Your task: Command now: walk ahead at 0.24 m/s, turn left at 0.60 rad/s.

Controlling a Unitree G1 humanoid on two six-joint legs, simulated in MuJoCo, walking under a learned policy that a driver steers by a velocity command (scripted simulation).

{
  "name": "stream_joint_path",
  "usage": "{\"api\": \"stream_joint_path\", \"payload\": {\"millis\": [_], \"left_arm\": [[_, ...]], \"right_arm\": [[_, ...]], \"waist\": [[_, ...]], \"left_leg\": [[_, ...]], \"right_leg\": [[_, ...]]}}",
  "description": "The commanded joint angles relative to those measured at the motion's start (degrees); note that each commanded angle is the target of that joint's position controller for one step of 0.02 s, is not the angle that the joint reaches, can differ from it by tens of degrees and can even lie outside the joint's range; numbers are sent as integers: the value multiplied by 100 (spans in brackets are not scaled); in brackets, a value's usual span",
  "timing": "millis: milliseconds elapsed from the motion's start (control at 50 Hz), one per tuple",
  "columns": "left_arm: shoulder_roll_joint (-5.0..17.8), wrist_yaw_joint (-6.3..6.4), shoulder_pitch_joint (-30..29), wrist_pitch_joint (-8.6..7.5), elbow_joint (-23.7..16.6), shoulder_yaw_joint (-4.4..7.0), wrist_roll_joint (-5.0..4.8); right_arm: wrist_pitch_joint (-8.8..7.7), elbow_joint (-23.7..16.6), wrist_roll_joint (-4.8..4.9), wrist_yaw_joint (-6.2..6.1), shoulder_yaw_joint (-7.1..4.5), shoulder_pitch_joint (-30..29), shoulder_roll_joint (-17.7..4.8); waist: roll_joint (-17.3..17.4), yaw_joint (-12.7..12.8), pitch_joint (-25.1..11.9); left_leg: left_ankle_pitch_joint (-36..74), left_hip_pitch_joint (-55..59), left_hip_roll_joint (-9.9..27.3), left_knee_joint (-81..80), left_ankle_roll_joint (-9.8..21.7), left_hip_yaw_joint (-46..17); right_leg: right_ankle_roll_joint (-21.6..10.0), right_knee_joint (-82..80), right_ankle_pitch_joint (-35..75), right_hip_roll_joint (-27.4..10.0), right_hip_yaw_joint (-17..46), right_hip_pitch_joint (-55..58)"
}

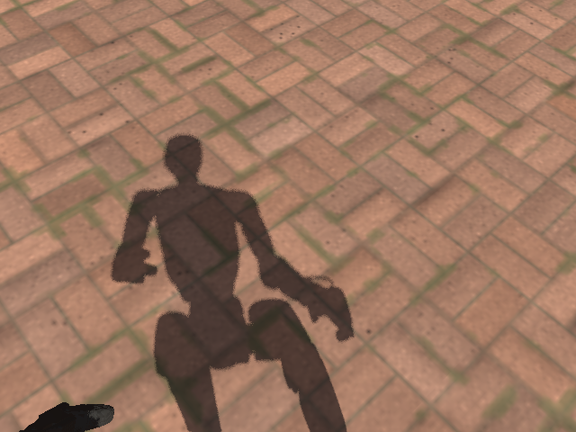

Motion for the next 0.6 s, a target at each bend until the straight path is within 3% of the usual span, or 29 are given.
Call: {"api": "stream_joint_path", "payload": {"millis": [20, 80, 120, 140, 160, 180, 200, 220, 240, 280, 300, 340, 400, 440, 460, 480, 500, 520, 540, 560, 600], "left_arm": [[327, -45, -159, -3, -359, 68, -60], [590, -64, -90, -5, -396, 183, -59], [656, -53, 365, -68, -290, 242, 0], [887, -15, 610, -100, -311, 281, 109], [1059, 24, 715, -51, -378, 269, 238], [991, -9, 980, 53, -225, 303, 77], [649, -19, 718, 102, -382, 213, -32], [458, -17, 514, 169, -418, 141, -16], [363, -18, 337, 228, -423, 80, 7], [379, -9, 71, 306, -344, 56, 39], [360, -6, 15, 322, -306, 60, 49], [401, 4, 49, 343, -234, 85, 20], [545, 16, 212, 391, -127, 123, -72], [497, 15, 146, 428, -91, 82, -123], [377, 1, 327, 416, -2, 30, -125], [245, -33, 435, 379, 32, -27, -51], [105, -58, 604, 348, 12, -44, 12], [83, -63, 436, 342, 79, -72, 64], [129, -68, 352, 354, 101, -57, 27], [198, -45, 363, 380, 156, -39, -17], [412, -16, 359, 406, 133, 28, -77]], "right_arm": [[30, -315, 52, -111, -310, -77, -1033], [90, -300, 48, -153, -290, -115, -911], [103, -399, 51, -170, -240, -403, -745], [75, -482, -21, -163, -143, -272, -443], [59, -380, -90, -157, -46, 669, -140], [61, -306, 13, -128, -72, 1282, -528], [147, -164, 61, -145, -188, 953, -954], [263, -213, 60, -189, -229, 364, -1066], [370, -231, 27, -230, -233, 93, -1019], [456, -280, 12, -221, -157, -22, -701], [442, -245, 0, -211, -94, 34, -501], [381, -189, -52, -191, -10, -6, -311], [347, -117, -51, -133, -12, -116, -402], [344, 2, -79, -77, -12, -22, -379], [340, -49, -140, -68, -10, -147, -442], [335, -154, -216, -88, -33, -241, -683], [339, -82, -208, -85, -83, -462, -906], [286, -90, -241, -50, 39, -610, -412], [231, -66, -296, -37, 83, -658, -280], [182, -53, -298, -43, 51, -673, -391], [109, -27, -209, -95, -40, -523, -649]], "waist": [[672, 92, -685], [825, 212, -724], [859, 506, -829], [415, 501, -1332], [-890, 116, -1871], [-1573, 42, -2376], [-791, 208, -1998], [-415, 333, -1538], [-253, 333, -1227], [-480, 154, -780], [-619, 122, -763], [-761, 190, -902], [-753, 288, -1070], [-653, 146, -944], [-529, 164, -844], [-99, 250, -806], [849, 599, -631], [901, 491, -555], [888, 454, -360], [862, 429, -203], [807, 342, -61]], "left_leg": [[2585, -503, 1005, -143, 605, -736], [2103, 0, 1155, 431, 475, -1395], [1809, 106, 958, 1115, 256, -1480], [1084, -141, 578, 2048, 7, -1173], [-2450, -1337, -130, 3534, -383, -626], [-3120, -2050, -67, 4639, -616, -479], [-2664, -2227, 195, 5127, -796, -593], [-2285, -2338, 305, 5221, -887, -399], [-2075, -2261, 395, 5075, -924, -323], [-1746, -1640, 551, 4198, -919, -90], [-1676, -1335, 559, 3646, -921, 97], [-1585, -845, 614, 2706, -899, 301], [-807, -354, 650, 1621, -772, 375], [12, 255, 582, 610, -569, 521], [258, 535, 689, 269, -413, 353], [472, 748, 1233, 110, -176, -250], [-446, -48, 1421, 53, 106, -512], [-1409, -594, 1312, -202, 79, -409], [-1748, -756, 1183, -269, -80, -282], [-1578, -751, 1094, -228, -205, -171], [-885, -462, 1162, -57, -208, -131]], "right_leg": [[23, -814, 867, 563, -299, 1313], [-132, -1292, 450, 568, -1, 1388], [-346, -1859, 924, 429, -100, 1920], [-651, -1801, 2421, -262, 367, 2884], [-1533, -1518, 4798, -1617, 1785, 4385], [-2280, -1770, 3586, -2354, 3345, 4786], [-2140, -1967, 2251, -1966, 3046, 4399], [-1857, -2038, 1455, -1586, 2291, 3940], [-1719, -2186, 942, -1328, 1880, 3408], [-1531, -2534, 384, -854, 1158, 2450], [-1496, -2597, 403, -673, 860, 2290], [-1571, -2564, 727, -631, 630, 2322], [-1674, -2488, 353, -801, 747, 2483], [-1470, -2447, -528, -695, 659, 2101], [-1182, -2456, -1082, -570, 601, 1812], [-821, -2181, -1567, -361, 369, 1503], [-477, -1971, -1699, 201, -313, 1772], [-296, -1791, -1215, 250, -396, 2336], [-290, -1732, -987, 270, -361, 2376], [-348, -1678, -930, 261, -315, 2250], [-464, -1468, -721, 323, -257, 1783]]}}
Keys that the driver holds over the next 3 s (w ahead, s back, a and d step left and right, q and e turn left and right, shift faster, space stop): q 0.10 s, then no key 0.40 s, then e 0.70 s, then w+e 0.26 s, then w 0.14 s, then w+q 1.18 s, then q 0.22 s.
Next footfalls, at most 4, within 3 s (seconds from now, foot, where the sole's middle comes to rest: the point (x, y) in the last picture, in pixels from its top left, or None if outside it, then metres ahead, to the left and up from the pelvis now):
0.14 right None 0.26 -0.12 -0.78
0.48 left None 0.15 0.11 -0.78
1.16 left None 0.22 0.11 -0.78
1.64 right None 0.23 -0.20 -0.78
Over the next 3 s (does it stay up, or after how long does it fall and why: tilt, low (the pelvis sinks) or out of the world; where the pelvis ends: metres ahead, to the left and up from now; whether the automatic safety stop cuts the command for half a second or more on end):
stays up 0.89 -0.23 -0.01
